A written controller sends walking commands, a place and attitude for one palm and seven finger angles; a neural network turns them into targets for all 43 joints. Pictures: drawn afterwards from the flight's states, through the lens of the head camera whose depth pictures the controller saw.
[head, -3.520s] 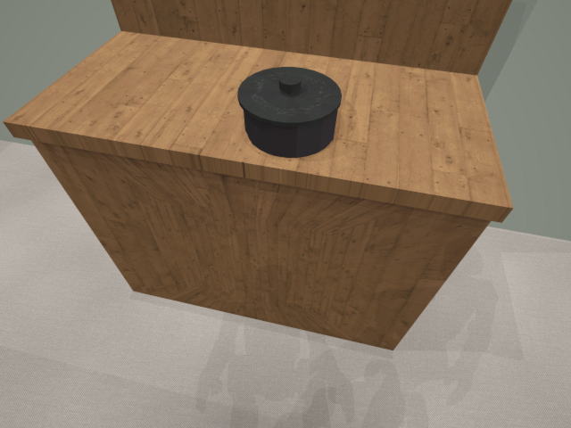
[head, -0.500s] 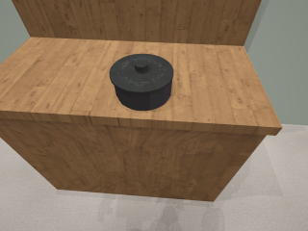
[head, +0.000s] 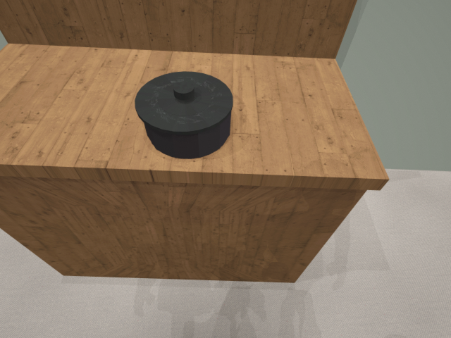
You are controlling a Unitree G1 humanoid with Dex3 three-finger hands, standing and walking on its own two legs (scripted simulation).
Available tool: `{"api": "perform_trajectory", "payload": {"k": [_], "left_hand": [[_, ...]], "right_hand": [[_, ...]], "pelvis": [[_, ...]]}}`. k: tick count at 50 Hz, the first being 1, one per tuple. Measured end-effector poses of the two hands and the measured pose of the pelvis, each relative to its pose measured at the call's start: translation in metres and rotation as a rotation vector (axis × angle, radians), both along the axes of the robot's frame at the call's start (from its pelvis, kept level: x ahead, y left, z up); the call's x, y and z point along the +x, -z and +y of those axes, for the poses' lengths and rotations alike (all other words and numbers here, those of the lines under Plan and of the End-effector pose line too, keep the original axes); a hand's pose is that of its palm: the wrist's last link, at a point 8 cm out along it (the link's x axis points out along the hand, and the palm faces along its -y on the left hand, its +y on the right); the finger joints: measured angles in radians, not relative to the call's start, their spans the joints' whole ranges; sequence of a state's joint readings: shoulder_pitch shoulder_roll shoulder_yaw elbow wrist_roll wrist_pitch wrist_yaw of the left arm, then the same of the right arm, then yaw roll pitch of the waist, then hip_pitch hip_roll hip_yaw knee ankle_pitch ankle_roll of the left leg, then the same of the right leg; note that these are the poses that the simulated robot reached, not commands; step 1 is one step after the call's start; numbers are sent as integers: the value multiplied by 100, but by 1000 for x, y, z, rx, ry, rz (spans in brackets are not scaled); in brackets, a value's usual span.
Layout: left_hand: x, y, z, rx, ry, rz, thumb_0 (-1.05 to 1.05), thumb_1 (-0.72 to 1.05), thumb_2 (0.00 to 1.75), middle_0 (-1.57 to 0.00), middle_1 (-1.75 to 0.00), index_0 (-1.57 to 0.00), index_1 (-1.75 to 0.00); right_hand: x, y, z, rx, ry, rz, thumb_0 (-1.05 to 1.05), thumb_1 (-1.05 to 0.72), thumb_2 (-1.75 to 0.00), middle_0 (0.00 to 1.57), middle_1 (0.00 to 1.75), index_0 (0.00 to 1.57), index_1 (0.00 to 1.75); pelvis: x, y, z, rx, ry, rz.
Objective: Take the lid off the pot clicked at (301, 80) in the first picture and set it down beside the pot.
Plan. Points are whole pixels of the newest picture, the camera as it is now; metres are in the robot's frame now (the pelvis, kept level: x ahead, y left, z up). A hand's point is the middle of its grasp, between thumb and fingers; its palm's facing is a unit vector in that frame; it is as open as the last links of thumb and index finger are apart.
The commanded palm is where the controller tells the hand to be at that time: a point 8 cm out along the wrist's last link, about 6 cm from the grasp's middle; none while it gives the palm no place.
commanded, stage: look again from close up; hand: left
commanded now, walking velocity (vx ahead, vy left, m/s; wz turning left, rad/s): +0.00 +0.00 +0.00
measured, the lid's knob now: (184, 90) +0.53 +0.12 +0.15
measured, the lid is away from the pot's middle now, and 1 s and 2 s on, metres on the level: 0.00 0.00 0.00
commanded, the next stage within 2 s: shuffle to correct the standing spot in 1.00 s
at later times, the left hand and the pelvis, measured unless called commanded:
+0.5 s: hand out of the picture +0.02 +0.14 -0.17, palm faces +0.02 -0.98 -0.21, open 7.4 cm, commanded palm none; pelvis +0.00 -0.04 +0.00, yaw +0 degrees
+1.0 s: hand out of the picture +0.02 +0.13 -0.17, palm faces +0.03 -0.98 -0.21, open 7.4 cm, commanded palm none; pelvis +0.00 -0.05 +0.01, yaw +1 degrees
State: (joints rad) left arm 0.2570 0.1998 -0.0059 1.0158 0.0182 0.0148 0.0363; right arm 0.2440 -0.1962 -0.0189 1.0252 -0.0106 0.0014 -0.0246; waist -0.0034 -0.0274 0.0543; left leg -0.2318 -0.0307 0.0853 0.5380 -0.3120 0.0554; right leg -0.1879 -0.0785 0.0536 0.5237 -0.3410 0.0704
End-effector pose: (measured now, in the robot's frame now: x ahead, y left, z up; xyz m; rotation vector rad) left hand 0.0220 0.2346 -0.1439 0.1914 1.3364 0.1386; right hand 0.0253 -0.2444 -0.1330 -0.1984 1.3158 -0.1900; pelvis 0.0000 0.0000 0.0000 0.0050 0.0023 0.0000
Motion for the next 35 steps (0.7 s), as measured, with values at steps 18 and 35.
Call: {"api": "perform_trajectory", "payload": {"k": [18,35], "left_hand": [[-3,-6,-35,3,-15,-13,0,90,90,-20,-30,-20,-30],[-8,-6,-52,-9,-33,-17,0,90,90,-20,-30,-20,-30]], "right_hand": [[16,5,-16,51,-6,-38,0,-91,-90,20,30,20,30],[17,1,-31,45,-17,-25,0,-90,-90,20,30,20,30]], "pelvis": [[-1,-3,-32,3,-4,-3],[-2,-5,-48,3,-13,-3]]}}
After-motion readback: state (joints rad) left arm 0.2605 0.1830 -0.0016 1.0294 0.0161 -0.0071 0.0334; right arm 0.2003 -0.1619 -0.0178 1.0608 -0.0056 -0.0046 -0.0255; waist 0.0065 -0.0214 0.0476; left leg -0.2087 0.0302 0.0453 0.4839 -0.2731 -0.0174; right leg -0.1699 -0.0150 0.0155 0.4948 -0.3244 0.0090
